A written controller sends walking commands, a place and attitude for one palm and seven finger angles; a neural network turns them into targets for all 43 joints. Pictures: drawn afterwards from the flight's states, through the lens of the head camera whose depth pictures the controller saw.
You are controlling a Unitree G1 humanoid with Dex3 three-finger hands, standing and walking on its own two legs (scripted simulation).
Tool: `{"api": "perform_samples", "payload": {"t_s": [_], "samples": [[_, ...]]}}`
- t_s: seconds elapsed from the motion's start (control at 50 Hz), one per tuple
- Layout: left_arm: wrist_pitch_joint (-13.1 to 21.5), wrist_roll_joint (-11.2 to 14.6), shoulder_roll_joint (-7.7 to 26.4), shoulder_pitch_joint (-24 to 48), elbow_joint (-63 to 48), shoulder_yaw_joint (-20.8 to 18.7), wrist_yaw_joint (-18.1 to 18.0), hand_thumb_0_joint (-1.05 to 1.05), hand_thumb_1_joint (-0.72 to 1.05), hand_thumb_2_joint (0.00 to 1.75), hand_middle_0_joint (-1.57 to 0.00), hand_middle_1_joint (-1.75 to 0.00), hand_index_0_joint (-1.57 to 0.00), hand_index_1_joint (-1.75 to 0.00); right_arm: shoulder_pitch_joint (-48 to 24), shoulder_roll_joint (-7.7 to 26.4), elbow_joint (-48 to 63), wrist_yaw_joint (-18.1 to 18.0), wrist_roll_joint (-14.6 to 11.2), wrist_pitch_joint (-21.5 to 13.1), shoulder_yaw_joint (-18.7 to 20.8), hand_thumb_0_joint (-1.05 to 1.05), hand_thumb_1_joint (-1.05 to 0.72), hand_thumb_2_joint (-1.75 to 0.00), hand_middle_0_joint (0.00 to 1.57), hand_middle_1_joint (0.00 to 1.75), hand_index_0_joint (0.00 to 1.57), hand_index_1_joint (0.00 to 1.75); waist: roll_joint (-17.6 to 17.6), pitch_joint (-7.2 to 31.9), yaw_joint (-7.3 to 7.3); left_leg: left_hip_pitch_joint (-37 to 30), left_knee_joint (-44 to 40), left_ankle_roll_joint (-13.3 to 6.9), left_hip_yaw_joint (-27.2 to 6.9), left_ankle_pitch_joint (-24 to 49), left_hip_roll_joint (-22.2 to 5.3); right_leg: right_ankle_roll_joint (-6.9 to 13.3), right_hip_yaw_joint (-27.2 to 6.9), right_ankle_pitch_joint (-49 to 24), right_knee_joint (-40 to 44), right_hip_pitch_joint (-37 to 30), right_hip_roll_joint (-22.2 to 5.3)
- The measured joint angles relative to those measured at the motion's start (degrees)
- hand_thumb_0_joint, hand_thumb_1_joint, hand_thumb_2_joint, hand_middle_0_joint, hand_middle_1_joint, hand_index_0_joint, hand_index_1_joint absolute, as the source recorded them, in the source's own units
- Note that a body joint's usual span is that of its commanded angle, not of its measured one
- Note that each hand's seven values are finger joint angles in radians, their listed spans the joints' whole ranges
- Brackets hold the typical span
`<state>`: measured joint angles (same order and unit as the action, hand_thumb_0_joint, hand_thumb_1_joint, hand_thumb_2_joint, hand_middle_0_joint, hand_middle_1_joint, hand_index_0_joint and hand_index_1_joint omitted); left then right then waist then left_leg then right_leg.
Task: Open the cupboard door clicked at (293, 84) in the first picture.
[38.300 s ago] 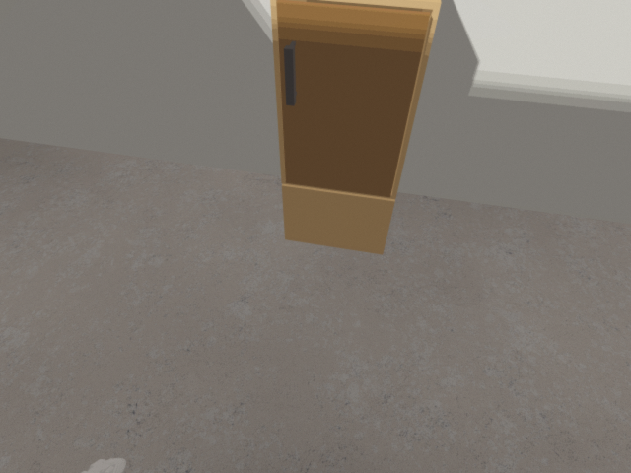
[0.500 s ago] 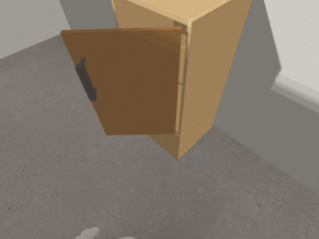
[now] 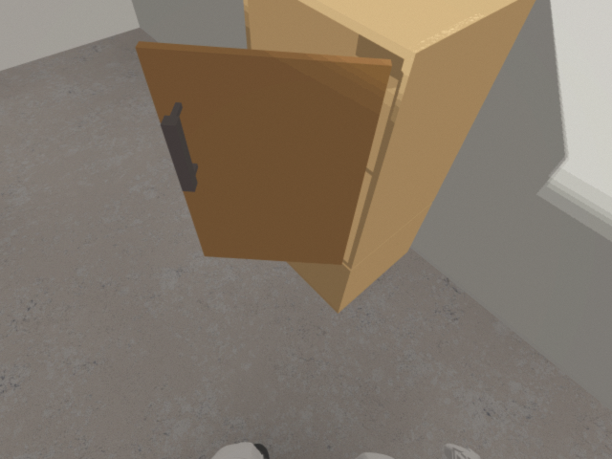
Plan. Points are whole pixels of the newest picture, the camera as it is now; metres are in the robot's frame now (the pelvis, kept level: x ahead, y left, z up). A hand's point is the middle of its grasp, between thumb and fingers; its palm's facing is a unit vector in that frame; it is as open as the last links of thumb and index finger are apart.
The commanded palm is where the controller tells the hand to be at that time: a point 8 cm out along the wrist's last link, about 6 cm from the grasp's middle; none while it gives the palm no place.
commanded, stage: come to a stop and stand still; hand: left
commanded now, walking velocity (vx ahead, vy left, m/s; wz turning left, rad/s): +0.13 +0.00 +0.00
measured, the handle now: (183, 148) +0.59 +0.28 +0.00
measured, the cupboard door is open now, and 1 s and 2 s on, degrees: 45 45 45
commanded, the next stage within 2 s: look again from close up in 0.44 s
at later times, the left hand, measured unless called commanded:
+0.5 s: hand out of the picture +0.00 +0.15 -0.18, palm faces +0.08 -0.98 -0.19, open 7.4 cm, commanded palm none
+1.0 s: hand out of the picture +0.00 +0.18 -0.16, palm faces -0.01 -0.97 -0.25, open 7.4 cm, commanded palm none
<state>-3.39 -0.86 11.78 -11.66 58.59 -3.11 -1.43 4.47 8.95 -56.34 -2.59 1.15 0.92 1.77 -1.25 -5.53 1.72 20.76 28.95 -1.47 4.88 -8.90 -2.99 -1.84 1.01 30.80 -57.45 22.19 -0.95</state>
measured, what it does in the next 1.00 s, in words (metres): steps on the spot: right foot, then left foot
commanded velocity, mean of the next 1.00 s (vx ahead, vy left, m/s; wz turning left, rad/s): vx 0.02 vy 0.05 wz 0.00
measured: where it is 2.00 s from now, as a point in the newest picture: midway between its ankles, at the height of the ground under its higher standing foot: outside the picture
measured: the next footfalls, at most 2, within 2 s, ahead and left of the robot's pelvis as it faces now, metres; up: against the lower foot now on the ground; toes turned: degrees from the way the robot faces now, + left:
right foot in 0.12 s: +0.00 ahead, -0.15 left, +0.00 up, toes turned -3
left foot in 0.40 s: +0.02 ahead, +0.09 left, +0.00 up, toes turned +4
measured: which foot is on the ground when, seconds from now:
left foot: down 0.00-0.16, up 0.18-0.38, down 0.40-1.00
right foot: up 0.00-0.10, down 0.12-1.00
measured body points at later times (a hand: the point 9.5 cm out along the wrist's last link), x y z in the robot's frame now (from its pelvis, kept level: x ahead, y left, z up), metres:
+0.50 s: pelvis -0.01 -0.03 +0.00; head +0.02 -0.02 +0.45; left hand -0.01 +0.20 -0.16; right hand -0.01 -0.27 -0.15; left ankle -0.02 +0.09 -0.73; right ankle -0.04 -0.15 -0.73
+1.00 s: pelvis -0.02 -0.01 +0.00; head -0.01 -0.03 +0.45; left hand +0.00 +0.23 -0.14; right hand +0.02 -0.25 -0.16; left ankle -0.02 +0.09 -0.73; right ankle -0.04 -0.15 -0.73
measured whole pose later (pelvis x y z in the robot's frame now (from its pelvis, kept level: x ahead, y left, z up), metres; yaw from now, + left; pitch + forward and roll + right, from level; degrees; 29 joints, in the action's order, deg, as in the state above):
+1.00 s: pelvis -0.02 -0.01 +0.00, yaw -1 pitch +0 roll +1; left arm 0.2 -1.2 11.0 -15.4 60.1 0.7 -1.6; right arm 14.0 11.1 -59.2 -0.8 0.7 -0.8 -0.3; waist 1.1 -1.2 0.5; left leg 13.1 28.4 -1.5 5.2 -15.0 0.1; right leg -2.0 0.6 17.9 -29.9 11.6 -3.4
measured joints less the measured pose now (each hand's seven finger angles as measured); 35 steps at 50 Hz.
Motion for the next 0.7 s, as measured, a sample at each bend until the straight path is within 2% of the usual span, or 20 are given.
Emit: {"api": "perform_samples", "payload": {"t_s": [0.06,0.12,0.14,0.2,0.28,0.34,0.4,0.52,0.58,0.64,0.7], "samples": [[0.3,-0.1,0.3,0.7,-1.0,0.0,0.3,0.01,0.91,0.9,-0.19,-0.3,-0.2,-0.3,0.8,0.6,-0.2,0.5,0.3,0.2,0.4,0.01,-0.91,-0.9,0.2,0.3,0.2,0.3,1.3,0.4,-0.73,0.7,-0.1,0.8,-0.6,0.9,-0.8,0.4,0.9,-0.9,8.0,-2.7,-0.7],[1.8,-0.3,0.6,0.1,-1.3,0.3,0.4,0.01,0.91,0.9,-0.19,-0.3,-0.19,-0.3,2.8,1.0,-1.2,1.2,0.0,0.8,0.8,0.01,-0.9,-0.9,0.2,0.3,0.2,0.3,1.2,1.9,-1.12,1.9,1.6,2.0,-0.8,0.6,-0.5,1.1,1.3,-7.3,23.3,-8.9,-1.6],[2.3,-0.4,0.4,0.0,-1.0,0.5,0.2,0.01,0.91,0.9,-0.19,-0.3,-0.19,-0.3,3.4,1.2,-1.8,1.4,-0.2,1.2,1.0,0.01,-0.9,-0.9,0.2,0.3,0.2,0.3,1.3,2.1,-1.21,2.1,2.8,2.4,-1.1,-1.0,-0.4,1.3,1.3,-10.7,24.7,-9.4,-1.6],[2.6,-0.6,-1.0,-1.5,0.3,1.6,0.2,0.0,0.91,0.9,-0.19,-0.3,-0.19,-0.3,6.3,2.1,-3.6,2.4,-0.1,2.4,1.2,0.01,-0.91,-0.9,0.2,0.3,0.2,0.29,2.2,3.4,-1.43,1.5,6.0,2.5,-3.2,-8.5,0.6,1.9,2.0,-11.4,25.9,-11.0,-1.3],[3.2,-0.5,-2.6,-3.5,1.4,2.2,0.6,0.01,0.91,0.9,-0.2,-0.3,-0.2,-0.3,10.0,2.7,-5.2,2.8,0.0,1.8,1.2,0.01,-0.91,-0.9,0.2,0.3,0.2,0.29,1.4,4.5,-1.28,-0.8,8.9,2.6,-3.1,-9.7,1.7,2.3,1.4,-13.0,30.3,-13.0,-1.4],[3.7,-0.5,-3.0,-3.8,2.4,2.0,0.3,0.01,0.92,0.9,-0.2,-0.3,-0.2,-0.3,11.7,2.8,-6.2,2.4,-0.2,1.3,1.0,0.01,-0.91,-0.9,0.2,0.3,0.2,0.29,0.9,4.1,-1.26,-4.1,5.8,3.0,-2.6,-10.0,2.1,2.2,1.5,-13.2,30.8,-13.1,-1.5],[3.9,0.0,-3.0,-3.6,3.3,1.9,0.1,0.01,0.92,0.9,-0.2,-0.3,-0.2,-0.3,12.7,3.0,-7.2,1.7,-0.5,0.4,0.6,0.01,-0.91,-0.9,0.2,0.3,0.2,0.29,1.3,3.2,-1.36,-8.2,-1.6,2.7,-2.7,-3.8,1.8,1.8,2.5,-11.9,28.8,-12.3,-1.0],[2.5,0.4,-2.0,-1.9,4.8,1.8,-0.4,0.01,0.91,0.9,-0.2,-0.3,-0.2,-0.3,11.1,0.7,-8.8,0.5,-0.7,-0.3,-0.4,0.01,-0.91,-0.9,0.2,0.3,0.2,0.29,-0.8,1.5,-0.67,-8.9,-1.2,1.5,-2.3,-6.5,2.4,1.0,2.2,-11.9,28.8,-13.0,-1.7],[4.1,0.1,-2.6,-2.7,4.3,2.7,-1.4,0.01,0.91,0.9,-0.2,-0.3,-0.2,-0.3,10.2,0.9,-6.2,1.2,-0.9,-0.5,-0.8,0.01,-0.91,-0.9,0.2,0.3,0.2,0.29,1.0,2.2,-1.12,-6.6,2.1,1.3,-2.3,-7.9,1.2,1.0,2.1,-12.8,29.3,-12.3,-0.5],[4.2,-0.2,-2.8,-3.2,3.5,3.3,-1.2,0.01,0.91,0.9,-0.2,-0.3,-0.2,-0.3,10.0,0.9,-3.2,1.2,-0.5,-1.4,-1.0,0.01,-0.92,-0.9,0.2,0.3,0.2,0.29,1.9,2.7,-1.92,-5.7,3.9,0.7,-1.8,-8.8,1.8,0.6,1.7,-11.8,27.0,-11.1,-1.2],[4.0,-0.2,-2.8,-3.1,2.6,3.4,-1.1,0.01,0.91,0.9,-0.2,-0.3,-0.2,-0.3,10.0,1.7,-2.0,1.0,-0.5,-1.6,-1.0,0.02,-0.94,-0.9,0.2,0.3,0.2,0.29,3.1,3.2,-1.74,-6.0,4.6,0.0,-1.4,-9.1,2.4,0.1,1.3,-11.2,25.9,-11.1,-1.8]]}}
